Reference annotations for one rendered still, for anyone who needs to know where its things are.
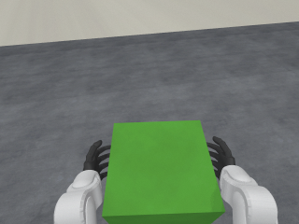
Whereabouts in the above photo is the right robot forearm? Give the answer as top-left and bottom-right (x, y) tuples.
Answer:
(220, 165), (278, 224)

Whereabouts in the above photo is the left robot hand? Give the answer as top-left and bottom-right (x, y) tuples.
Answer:
(83, 140), (111, 180)

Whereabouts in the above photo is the left robot forearm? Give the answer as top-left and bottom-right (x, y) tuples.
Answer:
(53, 170), (104, 224)

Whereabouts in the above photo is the carton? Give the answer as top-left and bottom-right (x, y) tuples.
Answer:
(102, 120), (226, 224)

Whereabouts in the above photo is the right robot hand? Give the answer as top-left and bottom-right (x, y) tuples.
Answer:
(206, 136), (235, 181)

